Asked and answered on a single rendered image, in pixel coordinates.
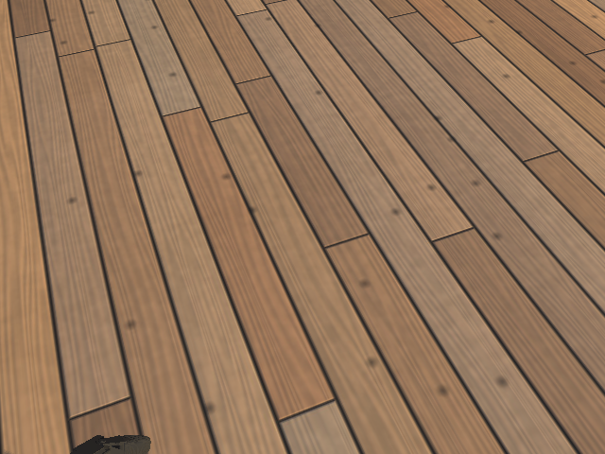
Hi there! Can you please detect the left robot hand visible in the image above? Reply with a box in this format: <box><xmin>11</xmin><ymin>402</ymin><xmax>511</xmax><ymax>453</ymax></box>
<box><xmin>70</xmin><ymin>435</ymin><xmax>151</xmax><ymax>454</ymax></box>

